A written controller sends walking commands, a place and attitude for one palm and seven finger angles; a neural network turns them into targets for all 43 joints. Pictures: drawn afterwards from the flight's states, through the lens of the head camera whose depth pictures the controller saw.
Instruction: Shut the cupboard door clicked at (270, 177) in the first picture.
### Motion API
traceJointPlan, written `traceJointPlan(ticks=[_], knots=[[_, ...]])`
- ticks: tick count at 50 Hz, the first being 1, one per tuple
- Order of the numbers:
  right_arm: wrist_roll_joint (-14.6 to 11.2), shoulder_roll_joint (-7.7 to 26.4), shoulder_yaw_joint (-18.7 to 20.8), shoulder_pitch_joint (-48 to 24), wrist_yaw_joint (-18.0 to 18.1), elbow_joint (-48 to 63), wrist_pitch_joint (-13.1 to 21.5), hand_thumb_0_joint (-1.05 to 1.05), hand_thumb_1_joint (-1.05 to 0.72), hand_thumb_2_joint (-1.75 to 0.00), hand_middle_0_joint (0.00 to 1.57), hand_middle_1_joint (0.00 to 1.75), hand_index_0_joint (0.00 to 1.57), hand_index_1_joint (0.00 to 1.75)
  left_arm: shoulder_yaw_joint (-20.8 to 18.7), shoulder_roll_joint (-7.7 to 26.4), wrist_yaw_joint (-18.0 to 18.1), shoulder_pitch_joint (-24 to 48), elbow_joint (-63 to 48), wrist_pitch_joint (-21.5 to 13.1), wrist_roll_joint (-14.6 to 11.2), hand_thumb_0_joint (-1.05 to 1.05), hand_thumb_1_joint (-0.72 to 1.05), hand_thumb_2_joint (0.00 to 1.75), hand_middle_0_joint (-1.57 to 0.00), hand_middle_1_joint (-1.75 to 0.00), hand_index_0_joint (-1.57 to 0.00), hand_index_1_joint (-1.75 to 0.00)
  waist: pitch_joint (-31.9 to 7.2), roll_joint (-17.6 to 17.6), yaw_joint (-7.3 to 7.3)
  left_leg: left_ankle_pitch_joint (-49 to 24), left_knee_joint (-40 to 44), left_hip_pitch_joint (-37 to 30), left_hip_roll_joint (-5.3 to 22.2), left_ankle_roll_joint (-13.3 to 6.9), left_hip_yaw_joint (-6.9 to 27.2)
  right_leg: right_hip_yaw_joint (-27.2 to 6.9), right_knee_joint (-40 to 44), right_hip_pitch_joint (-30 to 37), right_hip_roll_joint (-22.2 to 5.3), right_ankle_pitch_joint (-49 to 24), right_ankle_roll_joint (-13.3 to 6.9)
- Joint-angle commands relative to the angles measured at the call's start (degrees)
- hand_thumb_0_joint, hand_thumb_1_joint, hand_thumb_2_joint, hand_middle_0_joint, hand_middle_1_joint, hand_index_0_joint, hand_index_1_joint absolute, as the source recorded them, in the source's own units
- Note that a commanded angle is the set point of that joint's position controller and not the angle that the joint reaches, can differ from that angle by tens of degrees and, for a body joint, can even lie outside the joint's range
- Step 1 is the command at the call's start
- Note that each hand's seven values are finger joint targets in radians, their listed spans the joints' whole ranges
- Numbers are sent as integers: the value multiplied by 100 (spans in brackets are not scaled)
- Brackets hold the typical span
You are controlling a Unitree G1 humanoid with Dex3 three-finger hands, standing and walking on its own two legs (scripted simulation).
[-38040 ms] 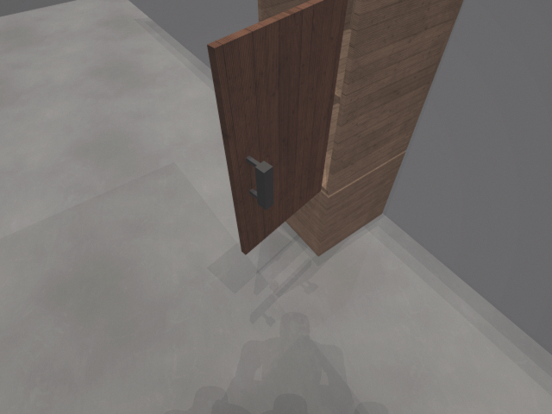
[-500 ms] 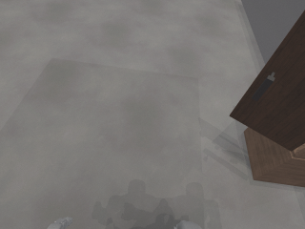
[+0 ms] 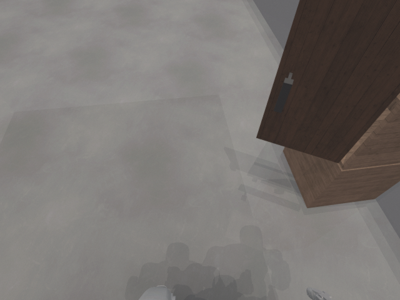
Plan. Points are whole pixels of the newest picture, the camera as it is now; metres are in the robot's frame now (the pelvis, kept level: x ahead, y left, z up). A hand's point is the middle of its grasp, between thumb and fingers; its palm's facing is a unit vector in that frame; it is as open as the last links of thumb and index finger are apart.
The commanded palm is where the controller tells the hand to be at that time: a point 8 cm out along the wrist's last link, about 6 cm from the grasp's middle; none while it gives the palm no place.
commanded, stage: turn to face it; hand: left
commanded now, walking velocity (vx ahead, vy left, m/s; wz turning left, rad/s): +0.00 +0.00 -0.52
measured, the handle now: (284, 92) +0.74 -0.22 -0.06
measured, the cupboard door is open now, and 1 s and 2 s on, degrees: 60 60 60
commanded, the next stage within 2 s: take the last steps up to it in 0.42 s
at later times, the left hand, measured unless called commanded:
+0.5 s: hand (130, 282) +0.17 +0.18 -0.16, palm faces -0.25 -0.93 -0.27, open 7.4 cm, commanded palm none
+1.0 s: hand (141, 286) +0.16 +0.15 -0.18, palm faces -0.34 -0.93 -0.14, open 7.4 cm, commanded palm none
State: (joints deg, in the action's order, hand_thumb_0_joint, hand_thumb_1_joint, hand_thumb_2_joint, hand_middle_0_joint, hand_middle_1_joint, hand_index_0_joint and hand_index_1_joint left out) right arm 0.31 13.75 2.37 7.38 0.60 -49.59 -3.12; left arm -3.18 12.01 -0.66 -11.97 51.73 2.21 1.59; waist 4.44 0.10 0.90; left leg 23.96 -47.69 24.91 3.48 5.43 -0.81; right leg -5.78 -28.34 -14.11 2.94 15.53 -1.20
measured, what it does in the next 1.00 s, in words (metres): steps on the spot, turning right: left foot, then right foot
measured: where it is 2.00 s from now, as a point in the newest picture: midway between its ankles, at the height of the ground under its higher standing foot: (254, 290)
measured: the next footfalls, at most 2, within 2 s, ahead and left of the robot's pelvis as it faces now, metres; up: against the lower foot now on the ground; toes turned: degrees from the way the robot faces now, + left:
left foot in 0.06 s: +0.06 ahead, +0.13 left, +0.00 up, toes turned +0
right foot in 0.48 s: +0.01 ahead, -0.11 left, +0.00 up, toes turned -17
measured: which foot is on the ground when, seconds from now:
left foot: up 0.00-0.04, down 0.06-0.48, up 0.50-0.84, down 0.86-1.00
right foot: down 0.00-0.08, up 0.10-0.46, down 0.48-0.86, up 0.88-1.00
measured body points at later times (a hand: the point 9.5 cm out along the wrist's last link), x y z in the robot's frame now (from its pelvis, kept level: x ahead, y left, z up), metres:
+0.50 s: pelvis +0.01 +0.00 -0.01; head +0.04 -0.02 +0.44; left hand +0.18 +0.23 -0.14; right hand -0.03 -0.25 -0.17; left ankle +0.03 +0.13 -0.74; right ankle -0.03 -0.10 -0.74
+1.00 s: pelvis +0.08 -0.02 +0.00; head +0.10 +0.01 +0.45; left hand +0.18 +0.20 -0.17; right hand +0.02 -0.27 -0.12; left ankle +0.10 +0.08 -0.74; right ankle +0.00 -0.13 -0.66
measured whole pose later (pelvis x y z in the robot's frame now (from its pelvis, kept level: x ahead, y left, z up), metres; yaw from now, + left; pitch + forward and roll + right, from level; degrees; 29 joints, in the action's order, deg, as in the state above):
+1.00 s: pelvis +0.08 -0.02 +0.00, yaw -21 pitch +0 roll -2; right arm 2.1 10.6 1.1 17.8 1.5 -54.2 1.8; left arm -4.6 13.6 -3.2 -16.2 59.0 3.5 2.6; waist 0.4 2.9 -1.3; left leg 17.4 -29.8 12.3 5.2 -0.4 -8.4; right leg 0.0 -61.8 -25.4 0.8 19.9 -1.1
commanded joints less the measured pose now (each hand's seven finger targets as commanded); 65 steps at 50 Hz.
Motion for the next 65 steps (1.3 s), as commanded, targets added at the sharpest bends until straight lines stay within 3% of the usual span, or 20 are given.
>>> traceJointPlan(ticks=[1,2,4,5,11,18,22,24,25,31,38,41,42,43,44,45,49,61,63,65], knots=[[-23,569,153,597,119,297,240,0,-90,-90,20,30,20,30,-374,1291,105,388,-473,-51,-54,0,90,90,-20,-30,-20,-30,-837,920,-308,-1006,1841,-1113,-204,-71,-61,-1417,59,14,-1171,-2393,-586],[-4,764,174,798,136,226,299,0,-90,-90,20,30,20,30,-325,1078,97,388,-522,-30,-100,0,90,90,-20,-30,-20,-30,-951,377,-372,-1500,2621,-1912,101,-138,118,-1117,-366,-454,-766,-1827,-302],[108,1527,288,981,162,315,309,0,-90,-90,20,30,20,30,-233,698,39,130,-639,-7,-128,0,90,90,-20,-30,-20,-30,-998,-1804,-343,-2967,3043,-2378,2355,-1204,2134,235,-2593,-1736,92,2115,240],[156,1422,227,879,162,404,265,0,-90,-90,20,30,20,30,-265,836,26,164,-638,11,-76,0,90,90,-20,-30,-20,-30,-820,-1181,-329,-2788,3003,-1739,2406,-1488,1949,113,-3367,-1480,-166,2068,228],[145,926,105,558,218,371,325,0,-90,-90,20,30,20,30,-249,694,-119,140,-377,111,-50,0,90,90,-20,-30,-20,-30,-659,-1013,-126,-3859,2684,-2066,1420,-1248,281,507,-3639,-1751,-380,1034,453],[148,1041,208,956,141,18,278,0,-90,-90,20,30,20,30,-114,492,-103,488,-416,76,-45,0,90,90,-20,-30,-20,-30,-750,-1219,-336,-3901,2445,-2075,1520,-1317,-8,969,-1780,-930,-332,1048,354],[92,1093,251,707,102,-66,231,0,-90,-90,20,30,20,30,-136,585,-62,-121,-191,16,-55,0,90,90,-20,-30,-20,-30,-772,-940,46,-2797,1850,-1243,1365,-938,-279,1029,62,515,-282,-438,183],[19,366,126,528,56,156,228,0,-90,-90,20,30,20,30,-298,1490,61,-633,8,-127,36,0,90,90,-20,-30,-20,-30,-770,1616,274,818,-24,630,103,-232,-1021,-1428,960,1725,-2187,-2910,-558],[18,524,103,336,108,197,132,0,-90,-90,20,30,20,30,-265,1594,103,-757,52,-135,-44,0,90,90,-20,-30,-20,-30,-767,1389,365,1405,-966,569,83,-241,-300,-1594,971,1109,-2623,-3529,-1131],[138,534,157,683,-8,-225,151,0,-90,-90,20,30,20,30,-133,868,132,86,-101,-229,-65,0,90,90,-20,-30,-20,-30,-430,1082,-160,-167,-1636,752,250,-110,-160,-347,1349,685,-1474,-1077,-931],[140,317,172,347,-46,-51,319,0,-90,-90,20,30,20,30,-227,998,66,-236,135,-293,31,0,90,90,-20,-30,-20,-30,-169,739,7,165,372,253,146,-210,-363,-934,1589,557,-1585,552,-1235],[146,325,147,1203,47,-341,443,0,-90,-90,20,30,20,30,-236,946,-1,76,131,-246,-28,0,90,90,-20,-30,-20,-30,-249,588,-429,-793,1821,-1393,-69,-265,-641,-641,982,-318,-1147,723,-932],[152,540,179,1675,98,-503,514,0,-90,-90,20,30,20,30,-195,711,-25,82,109,-235,-72,0,90,90,-20,-30,-20,-30,-421,-11,-630,-870,2483,-2433,167,-304,-282,-400,159,-1006,-809,757,-675],[227,1128,314,2185,136,-645,543,0,-90,-90,20,30,20,30,-104,303,-95,6,21,-225,-104,0,90,90,-20,-30,-20,-30,-569,-1766,-797,469,3218,-3089,1551,-667,1722,286,-1457,-2080,-100,1196,-286],[245,1489,355,2424,201,-583,520,0,-90,-90,20,30,20,30,-96,399,-125,241,-204,-207,-47,0,90,90,-20,-30,-20,-30,-341,-1881,-898,1389,3909,-2771,2688,-1165,3115,522,-2792,-2667,-59,1679,-131],[210,1431,324,2129,207,-482,481,0,-90,-90,20,30,20,30,-176,637,-172,459,-264,-163,39,0,90,90,-20,-30,-20,-30,143,-1083,-740,1670,4126,-2080,2749,-1337,2931,169,-3353,-2723,-453,1340,-135],[192,774,110,1271,224,-295,601,0,-90,-90,20,30,20,30,-265,566,-291,11,97,-59,91,0,90,90,-20,-30,-20,-30,457,-789,-188,232,4075,-1193,1821,-836,1089,223,-4025,-2425,-634,-47,93],[206,787,243,1853,99,-799,596,0,-90,-90,20,30,20,30,-42,278,-284,763,27,-178,-14,0,90,90,-20,-30,-20,-30,173,-1082,-415,-2464,3290,-2088,1600,-1025,-598,1161,-1117,-1663,-671,-488,158],[181,882,278,1685,86,-824,562,0,-90,-90,20,30,20,30,-73,443,-253,323,184,-248,-24,0,90,90,-20,-30,-20,-30,-79,-1037,-186,-2948,2743,-1936,1569,-936,-650,1282,-581,-716,-476,-414,16],[93,738,256,1494,41,-823,573,0,-90,-90,20,30,20,30,-215,843,-173,-1208,694,-380,7,0,90,90,-20,-30,-20,-30,-896,-155,546,-3011,882,-1141,1041,-623,-1084,1038,43,1504,-465,-774,-183]])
